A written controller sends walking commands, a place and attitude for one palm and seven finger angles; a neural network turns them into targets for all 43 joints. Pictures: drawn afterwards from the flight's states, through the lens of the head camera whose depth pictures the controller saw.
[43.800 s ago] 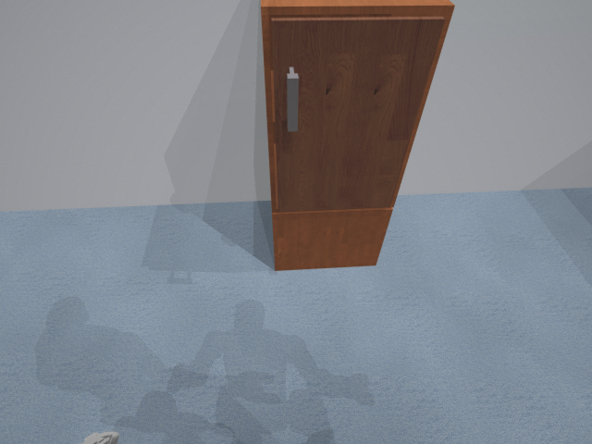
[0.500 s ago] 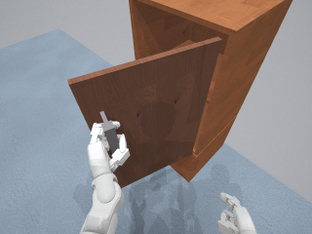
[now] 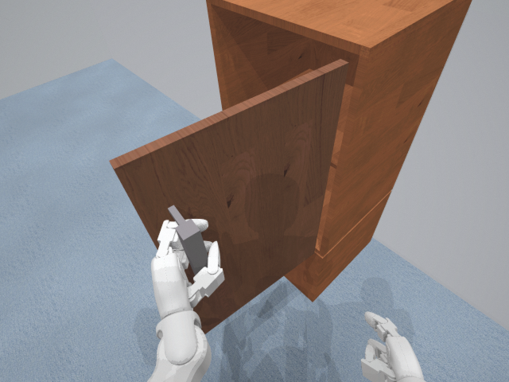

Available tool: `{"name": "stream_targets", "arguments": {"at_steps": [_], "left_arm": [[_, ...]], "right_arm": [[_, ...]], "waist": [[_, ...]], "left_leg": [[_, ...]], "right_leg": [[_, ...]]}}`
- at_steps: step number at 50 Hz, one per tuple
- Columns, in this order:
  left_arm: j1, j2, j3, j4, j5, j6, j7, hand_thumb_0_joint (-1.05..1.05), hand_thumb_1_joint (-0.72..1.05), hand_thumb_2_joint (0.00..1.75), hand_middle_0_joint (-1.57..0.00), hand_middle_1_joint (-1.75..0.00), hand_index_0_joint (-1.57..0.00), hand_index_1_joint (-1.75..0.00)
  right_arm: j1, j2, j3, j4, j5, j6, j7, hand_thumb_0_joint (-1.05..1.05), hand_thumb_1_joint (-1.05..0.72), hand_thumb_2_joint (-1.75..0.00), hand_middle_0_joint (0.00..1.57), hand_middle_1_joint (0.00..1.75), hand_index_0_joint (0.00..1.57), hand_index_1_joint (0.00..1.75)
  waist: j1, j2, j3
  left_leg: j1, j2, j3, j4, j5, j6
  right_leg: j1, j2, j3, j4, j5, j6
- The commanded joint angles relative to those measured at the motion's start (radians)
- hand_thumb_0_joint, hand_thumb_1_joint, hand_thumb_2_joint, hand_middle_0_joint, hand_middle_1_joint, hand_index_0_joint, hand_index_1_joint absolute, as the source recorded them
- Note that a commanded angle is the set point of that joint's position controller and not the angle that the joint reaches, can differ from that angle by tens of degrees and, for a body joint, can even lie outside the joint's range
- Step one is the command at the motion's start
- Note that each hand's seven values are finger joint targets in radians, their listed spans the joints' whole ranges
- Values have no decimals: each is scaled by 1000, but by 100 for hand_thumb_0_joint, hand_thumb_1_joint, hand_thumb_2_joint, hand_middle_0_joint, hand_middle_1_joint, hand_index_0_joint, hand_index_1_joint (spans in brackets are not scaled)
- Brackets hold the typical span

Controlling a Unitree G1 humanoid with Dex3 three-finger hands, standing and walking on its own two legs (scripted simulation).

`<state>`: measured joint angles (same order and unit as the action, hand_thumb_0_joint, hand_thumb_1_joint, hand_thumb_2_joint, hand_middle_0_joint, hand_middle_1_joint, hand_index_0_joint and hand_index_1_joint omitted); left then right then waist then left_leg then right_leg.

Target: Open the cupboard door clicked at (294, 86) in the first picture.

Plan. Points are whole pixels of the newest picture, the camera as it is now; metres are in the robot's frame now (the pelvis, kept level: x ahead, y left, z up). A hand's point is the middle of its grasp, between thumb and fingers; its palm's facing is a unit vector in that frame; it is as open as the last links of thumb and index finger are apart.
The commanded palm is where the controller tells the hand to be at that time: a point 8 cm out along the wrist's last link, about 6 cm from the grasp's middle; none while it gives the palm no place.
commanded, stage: open thumb and fingers to let go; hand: left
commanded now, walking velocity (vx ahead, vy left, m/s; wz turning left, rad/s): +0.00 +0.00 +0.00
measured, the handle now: (190, 245) +0.31 +0.12 +0.07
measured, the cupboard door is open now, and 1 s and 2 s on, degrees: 84 86 86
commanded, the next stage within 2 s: slide the hand sideways off the handle in 0.68 s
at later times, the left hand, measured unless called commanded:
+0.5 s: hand (203, 268) +0.27 +0.09 +0.08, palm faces +0.34 -0.94 +0.00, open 13.9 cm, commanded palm +0.22 +0.13 +0.07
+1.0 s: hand (202, 298) +0.22 +0.09 +0.08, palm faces -0.15 -0.99 -0.01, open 16.2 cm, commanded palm +0.20 +0.13 +0.07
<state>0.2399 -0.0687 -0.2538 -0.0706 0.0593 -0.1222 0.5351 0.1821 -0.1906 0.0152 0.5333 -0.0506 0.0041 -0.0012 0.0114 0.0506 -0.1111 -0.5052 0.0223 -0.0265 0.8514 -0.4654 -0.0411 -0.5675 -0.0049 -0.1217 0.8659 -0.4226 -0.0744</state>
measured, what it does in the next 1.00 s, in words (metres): stands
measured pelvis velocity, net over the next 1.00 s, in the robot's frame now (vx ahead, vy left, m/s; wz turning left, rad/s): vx -0.02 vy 0.04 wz -0.01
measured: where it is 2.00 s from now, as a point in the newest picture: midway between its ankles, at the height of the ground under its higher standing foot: outside the picture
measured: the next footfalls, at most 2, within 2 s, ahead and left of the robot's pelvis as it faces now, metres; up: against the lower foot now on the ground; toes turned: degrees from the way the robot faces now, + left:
none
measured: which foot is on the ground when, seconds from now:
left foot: down 0.00-1.00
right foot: down 0.00-1.00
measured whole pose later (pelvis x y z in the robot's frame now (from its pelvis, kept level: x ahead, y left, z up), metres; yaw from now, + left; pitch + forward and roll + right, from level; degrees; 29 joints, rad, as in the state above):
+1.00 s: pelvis -0.02 +0.04 +0.00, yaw -1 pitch +6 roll +0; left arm 0.24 0.08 -0.27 -0.09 -0.04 -0.21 0.06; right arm 0.24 -0.22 0.03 0.48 0.00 -0.06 -0.02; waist 0.02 0.05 -0.07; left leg -0.54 0.00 0.00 0.91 -0.46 0.01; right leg -0.59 -0.03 -0.09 0.88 -0.39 -0.03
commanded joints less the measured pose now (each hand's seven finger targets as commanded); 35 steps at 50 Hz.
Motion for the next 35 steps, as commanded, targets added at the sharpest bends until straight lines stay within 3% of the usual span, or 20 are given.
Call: {"name": "stream_targets", "arguments": {"at_steps": [1,5,6,8,13,15,18,20,22,25,29,30,33,35], "left_arm": [[-112,-84,-4,-219,11,-80,2,0,34,66,-36,-129,-36,-129],[-187,-41,30,-196,15,-97,-5,0,6,54,-34,-126,-34,-126],[-185,-32,44,-194,12,-101,-5,0,-1,51,-33,-125,-33,-125],[-220,-47,27,-184,18,-107,-5,0,-15,45,-32,-124,-32,-124],[-236,-43,35,-149,13,-113,-10,0,-50,30,-30,-120,-30,-120],[-259,-40,35,-149,19,-114,-5,0,-50,30,-30,-120,-30,-120],[-263,-53,26,-143,19,-116,1,0,-50,30,-27,-105,-27,-105],[-240,-63,19,-154,25,-114,10,0,-50,30,-26,-95,-26,-95],[-215,-100,-9,-143,23,-107,14,0,-50,30,-24,-85,-24,-85],[-223,-101,-11,-163,26,-103,24,0,-50,30,-22,-70,-22,-70],[-243,-144,-51,-169,31,-90,37,0,-50,30,-18,-50,-18,-50],[-228,-143,-47,-171,31,-84,40,0,-50,30,-18,-45,-18,-45],[-245,-159,-53,-165,25,-66,48,0,-50,30,-15,-30,-15,-30],[-248,-150,-42,-165,20,-54,50,0,-50,30,-15,-30,-15,-30]], "right_arm": [[-88,-68,-31,-160,1,-58,-12,0,-90,-90,20,30,20,30],[-88,-70,-29,-149,-3,-61,-20,0,-90,-90,20,30,20,30],[-92,-69,-30,-152,-2,-59,-21,0,-90,-90,20,30,20,30],[-95,-68,-30,-149,-3,-61,-23,0,-90,-90,20,30,20,30],[-95,-72,-31,-145,-1,-61,-28,0,-90,-90,20,30,20,30],[-95,-74,-35,-142,-2,-61,-30,0,-90,-90,20,30,20,30],[-94,-77,-37,-144,0,-62,-28,0,-90,-90,20,30,20,30],[-86,-78,-39,-152,0,-61,-23,0,-90,-90,20,30,20,30],[-84,-77,-38,-157,0,-63,-17,0,-90,-90,20,30,20,30],[-86,-79,-39,-159,2,-62,-14,0,-90,-90,20,30,20,30],[-91,-78,-36,-161,2,-65,-3,0,-90,-90,20,30,20,30],[-98,-78,-37,-164,3,-65,-2,0,-90,-90,20,30,20,30],[-108,-75,-34,-162,5,-59,2,0,-90,-90,20,30,20,30],[-112,-77,-33,-162,6,-56,4,0,-90,-90,20,30,20,30]], "waist": [[-13,-167,-149],[-19,-173,-143],[-10,-164,-144],[-20,-157,-146],[-15,-158,-141],[-15,-149,-151],[-14,-137,-152],[1,-111,-173],[-2,-120,-168],[2,-114,-163],[-7,-103,-162],[4,-90,-156],[5,-95,-156],[11,-98,-154]], "left_leg": [[-34,-53,18,-64,202,48],[-46,-54,13,-60,170,50],[-53,-54,16,-65,159,48],[-45,-53,17,-62,155,51],[-55,-53,17,-70,144,53],[-44,-51,16,-71,150,54],[-33,-49,20,-81,153,54],[-19,-47,17,-93,177,53],[-21,-44,15,-97,190,52],[-15,-39,11,-102,199,50],[-8,-34,4,-97,202,48],[-7,-31,2,-100,211,46],[-9,-32,1,-101,193,44],[-11,-33,-2,-103,197,44]], "right_leg": [[220,-60,172,-222,325,82],[212,-72,204,-252,239,86],[214,-72,205,-253,205,83],[195,-70,199,-251,180,81],[188,-66,191,-250,142,75],[182,-61,182,-245,129,68],[163,-48,151,-226,121,60],[171,-34,121,-198,155,48],[161,-26,98,-176,179,47],[157,-17,85,-167,179,41],[122,-7,64,-142,172,38],[124,-4,57,-137,174,33],[112,-2,53,-134,146,33],[118,0,53,-137,147,31]]}}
